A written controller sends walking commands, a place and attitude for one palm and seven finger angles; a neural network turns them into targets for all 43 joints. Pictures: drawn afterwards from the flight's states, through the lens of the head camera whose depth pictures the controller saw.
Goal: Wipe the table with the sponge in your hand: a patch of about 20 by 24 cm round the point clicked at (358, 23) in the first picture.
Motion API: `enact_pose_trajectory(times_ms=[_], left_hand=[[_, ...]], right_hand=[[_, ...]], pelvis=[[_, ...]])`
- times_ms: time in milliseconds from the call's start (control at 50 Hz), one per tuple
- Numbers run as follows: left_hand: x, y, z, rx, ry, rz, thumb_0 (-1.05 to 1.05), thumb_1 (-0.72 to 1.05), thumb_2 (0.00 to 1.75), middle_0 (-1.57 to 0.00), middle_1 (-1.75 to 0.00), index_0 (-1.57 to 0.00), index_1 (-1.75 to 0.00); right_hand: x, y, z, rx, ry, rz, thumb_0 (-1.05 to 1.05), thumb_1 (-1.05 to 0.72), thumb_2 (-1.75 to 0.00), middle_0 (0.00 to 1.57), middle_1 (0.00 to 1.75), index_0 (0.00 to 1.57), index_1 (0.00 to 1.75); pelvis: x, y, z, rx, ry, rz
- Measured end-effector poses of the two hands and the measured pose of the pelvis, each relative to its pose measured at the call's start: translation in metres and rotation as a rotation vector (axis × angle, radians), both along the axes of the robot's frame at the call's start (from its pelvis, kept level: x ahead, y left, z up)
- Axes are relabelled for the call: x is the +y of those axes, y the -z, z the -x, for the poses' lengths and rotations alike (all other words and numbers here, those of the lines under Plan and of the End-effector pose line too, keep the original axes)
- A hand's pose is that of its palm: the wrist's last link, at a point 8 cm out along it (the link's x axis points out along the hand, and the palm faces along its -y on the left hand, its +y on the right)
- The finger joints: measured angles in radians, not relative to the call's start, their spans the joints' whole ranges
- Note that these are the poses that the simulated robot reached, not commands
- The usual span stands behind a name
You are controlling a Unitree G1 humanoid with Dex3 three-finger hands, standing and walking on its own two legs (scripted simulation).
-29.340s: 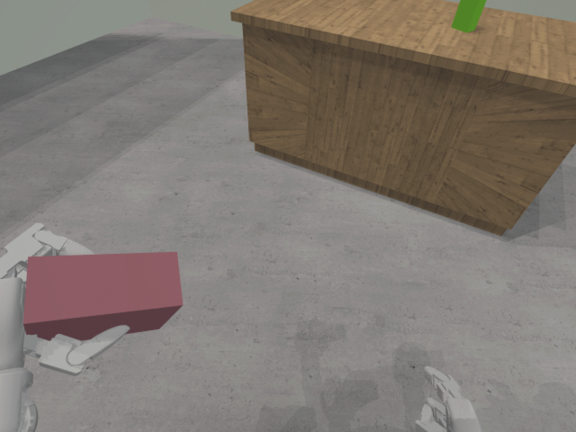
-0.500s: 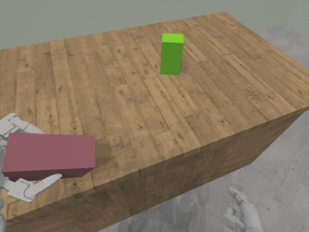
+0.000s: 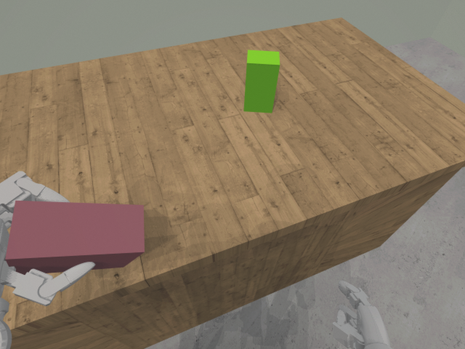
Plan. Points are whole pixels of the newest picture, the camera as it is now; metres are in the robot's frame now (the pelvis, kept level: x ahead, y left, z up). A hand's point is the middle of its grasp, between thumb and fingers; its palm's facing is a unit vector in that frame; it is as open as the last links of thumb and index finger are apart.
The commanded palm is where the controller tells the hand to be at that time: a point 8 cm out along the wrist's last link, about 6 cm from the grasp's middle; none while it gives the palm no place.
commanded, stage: come to a stop and stand still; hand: left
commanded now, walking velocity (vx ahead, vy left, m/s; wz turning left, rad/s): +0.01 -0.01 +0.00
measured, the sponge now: (98, 239) +0.23 +0.19 +0.13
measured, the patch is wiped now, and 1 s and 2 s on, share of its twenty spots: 0.00 0.00 0.00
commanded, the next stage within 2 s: look again from close up in 0.88 s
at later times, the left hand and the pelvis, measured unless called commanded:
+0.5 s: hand out of the picture +0.21 +0.32 +0.17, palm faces +0.42 -0.82 -0.38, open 10.1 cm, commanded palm +0.15 +0.33 +0.18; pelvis -0.01 +0.05 +0.00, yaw +0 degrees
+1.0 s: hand out of the picture +0.21 +0.32 +0.16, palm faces +0.38 -0.84 -0.38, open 10.1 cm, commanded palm +0.15 +0.36 +0.18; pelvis -0.01 +0.07 +0.01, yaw +0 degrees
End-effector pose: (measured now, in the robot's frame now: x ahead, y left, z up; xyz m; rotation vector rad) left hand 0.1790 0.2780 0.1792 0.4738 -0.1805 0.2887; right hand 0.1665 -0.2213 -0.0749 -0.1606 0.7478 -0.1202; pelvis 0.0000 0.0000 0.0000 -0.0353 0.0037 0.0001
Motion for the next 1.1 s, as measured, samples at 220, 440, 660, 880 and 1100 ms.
enact_pose_trajectory(times_ms=[220,440,660,880,1100], left_hand=[[0.019,-0.001,-0.012,-0.089,0.031,-0.038,-0.01,-0.51,1.04,-0.71,-1.35,-0.75,-1.34],[0.064,0.001,0.011,-0.119,-0.004,-0.044,-0.01,-0.51,1.04,-0.72,-1.35,-0.75,-1.33],[0.079,0.01,0.01,-0.119,-0.02,0.031,-0.01,-0.51,1.04,-0.71,-1.35,-0.75,-1.33],[0.091,0.004,0.009,-0.112,-0.032,-0.004,-0.01,-0.51,1.04,-0.71,-1.35,-0.75,-1.33],[0.08,0.005,0.007,-0.089,-0.017,-0.005,-0.01,-0.51,1.04,-0.71,-1.35,-0.75,-1.33]], right_hand=[[-0.013,-0.011,0.017,-0.088,-0.016,0.064,0.01,-0.9,-0.9,0.21,0.3,0.21,0.3],[0.035,-0.017,0.026,-0.048,-0.021,0.094,0.01,-0.9,-0.9,0.2,0.3,0.2,0.3],[0.094,-0.022,0.0,-0.102,-0.123,0.031,0.01,-0.9,-0.9,0.21,0.3,0.21,0.3],[0.097,-0.024,-0.009,-0.096,-0.126,0.046,0.01,-0.9,-0.9,0.21,0.3,0.21,0.3],[0.075,-0.021,0.001,-0.069,-0.076,0.065,0.01,-0.9,-0.9,0.21,0.3,0.21,0.3]], pelvis=[[0.014,0.004,0.013,-0.017,0.027,-0.022],[0.045,-0.002,0.014,-0.031,0.007,-0.007],[0.07,-0.004,0.013,-0.022,-0.001,-0.001],[0.076,-0.005,0.009,-0.017,-0.004,-0.001],[0.071,-0.006,0.007,-0.015,-0.008,-0.003]])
